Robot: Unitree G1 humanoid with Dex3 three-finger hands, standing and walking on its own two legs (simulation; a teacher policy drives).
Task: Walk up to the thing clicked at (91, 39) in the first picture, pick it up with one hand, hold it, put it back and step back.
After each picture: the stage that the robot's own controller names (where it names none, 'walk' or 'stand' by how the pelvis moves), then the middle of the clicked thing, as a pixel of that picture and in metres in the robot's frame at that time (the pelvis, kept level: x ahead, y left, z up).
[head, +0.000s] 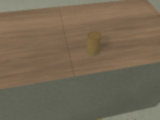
stand; (93, 44) +0.63 -0.04 -0.05
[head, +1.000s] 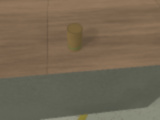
walk; (74, 38) +0.56 +0.06 -0.02
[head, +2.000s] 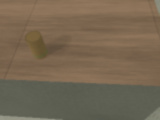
walk; (37, 45) +0.52 +0.24 -0.02
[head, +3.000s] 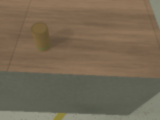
walk; (41, 37) +0.55 +0.18 -0.04
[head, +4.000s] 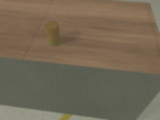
stand; (53, 34) +0.66 +0.18 -0.04
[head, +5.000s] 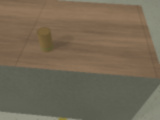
stand; (45, 40) +0.64 +0.21 -0.06
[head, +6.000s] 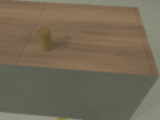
stand; (45, 39) +0.67 +0.22 -0.06
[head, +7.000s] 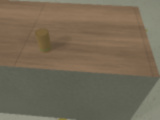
stand; (43, 40) +0.65 +0.22 -0.06
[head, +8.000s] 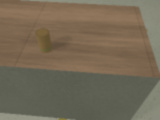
rise first; (44, 41) +0.65 +0.22 -0.06
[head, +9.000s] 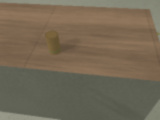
rise first; (53, 43) +0.64 +0.21 -0.05
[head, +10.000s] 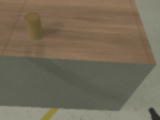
go down; (34, 26) +0.67 +0.19 -0.03
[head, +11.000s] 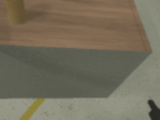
go down; (16, 8) +0.66 +0.20 +0.01
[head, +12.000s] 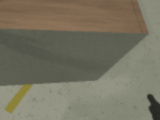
close in; out of the picture +0.67 +0.22 +0.04
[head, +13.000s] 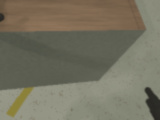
close; out of the picture +0.67 +0.22 +0.05
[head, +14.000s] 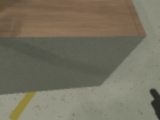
lift; out of the picture +0.66 +0.22 +0.05
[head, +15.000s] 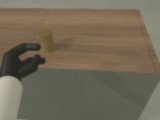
close; (47, 41) +0.68 +0.21 -0.02
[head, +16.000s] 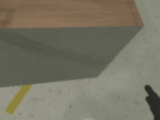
lift; out of the picture +0.68 +0.22 +0.05
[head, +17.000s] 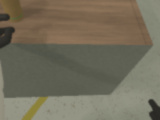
lift; (11, 5) +0.67 +0.21 +0.03
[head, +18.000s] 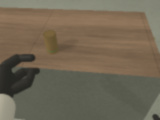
hold; (51, 42) +0.67 +0.20 -0.02
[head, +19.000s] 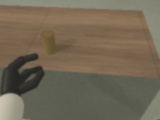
stand; (49, 42) +0.66 +0.20 -0.03
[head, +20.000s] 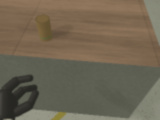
hold; (44, 28) +0.67 +0.20 +0.00
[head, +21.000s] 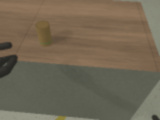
go down; (44, 34) +0.66 +0.20 -0.02
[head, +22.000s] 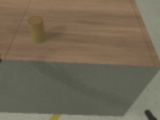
hold; (37, 30) +0.66 +0.20 +0.00
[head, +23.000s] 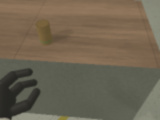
close; (44, 33) +0.68 +0.21 +0.00
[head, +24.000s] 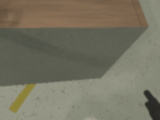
close; out of the picture +0.68 +0.22 +0.05
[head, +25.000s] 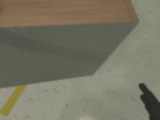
close; out of the picture +0.68 +0.23 +0.06
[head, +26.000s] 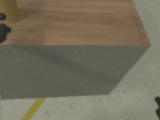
lift; (8, 6) +0.67 +0.21 +0.03
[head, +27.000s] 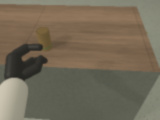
close; (44, 39) +0.68 +0.22 -0.02
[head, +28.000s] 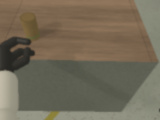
hold; (30, 27) +0.66 +0.21 +0.00
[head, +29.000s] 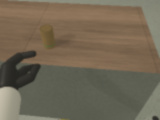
close; (47, 37) +0.68 +0.20 -0.02
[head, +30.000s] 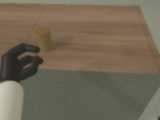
hold; (44, 40) +0.65 +0.20 -0.01
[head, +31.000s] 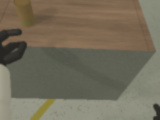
hold; (25, 12) +0.69 +0.21 +0.00
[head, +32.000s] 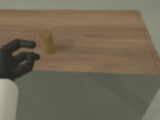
hold; (47, 43) +0.66 +0.20 -0.01
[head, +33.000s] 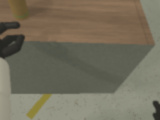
hold; (18, 4) +0.69 +0.21 +0.01
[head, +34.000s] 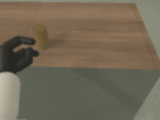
hold; (41, 37) +0.66 +0.21 +0.00
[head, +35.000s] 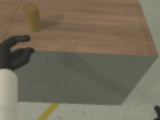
hold; (32, 18) +0.69 +0.20 +0.00
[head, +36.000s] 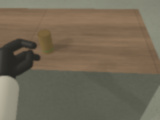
hold; (46, 42) +0.66 +0.21 -0.01
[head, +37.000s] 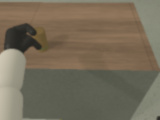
crouch; (40, 40) +0.66 +0.21 -0.03
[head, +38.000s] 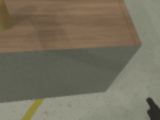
lower; out of the picture +0.66 +0.22 -0.01
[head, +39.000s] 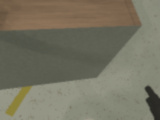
lower; out of the picture +0.68 +0.23 +0.05
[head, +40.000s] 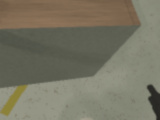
lower; out of the picture +0.67 +0.23 +0.05
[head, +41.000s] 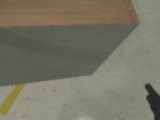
lower; out of the picture +0.68 +0.23 +0.06
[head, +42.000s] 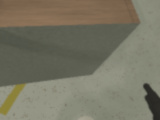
lower; out of the picture +0.67 +0.23 +0.06
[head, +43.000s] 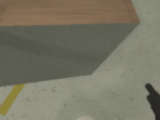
open; out of the picture +0.67 +0.23 +0.06
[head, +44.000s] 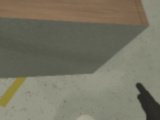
sink last; out of the picture +0.68 +0.22 +0.06
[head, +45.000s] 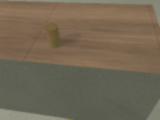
sink last; (53, 36) +0.67 +0.21 +0.00
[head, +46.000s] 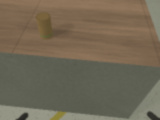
stand; (44, 26) +0.67 +0.20 +0.01
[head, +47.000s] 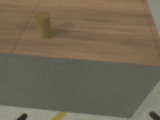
stand; (44, 26) +0.67 +0.21 +0.01
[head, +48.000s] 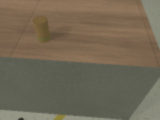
stand; (42, 29) +0.67 +0.20 +0.01
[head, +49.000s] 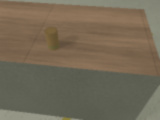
stand; (52, 39) +0.69 +0.19 -0.06
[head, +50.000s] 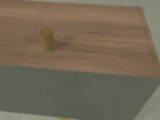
stand; (47, 40) +0.66 +0.20 -0.06
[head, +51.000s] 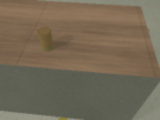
stand; (46, 39) +0.66 +0.21 -0.06
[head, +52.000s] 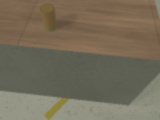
walk; (48, 18) +0.69 +0.18 -0.04
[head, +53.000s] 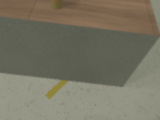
walk; out of the picture +0.86 +0.15 -0.04
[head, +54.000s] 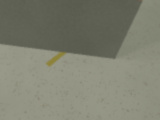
walk; out of the picture +1.16 +0.22 -0.04
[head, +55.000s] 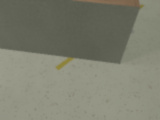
stand; out of the picture +1.28 +0.18 -0.05
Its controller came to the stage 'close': yes
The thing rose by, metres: 0.00
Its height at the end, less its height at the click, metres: +0.00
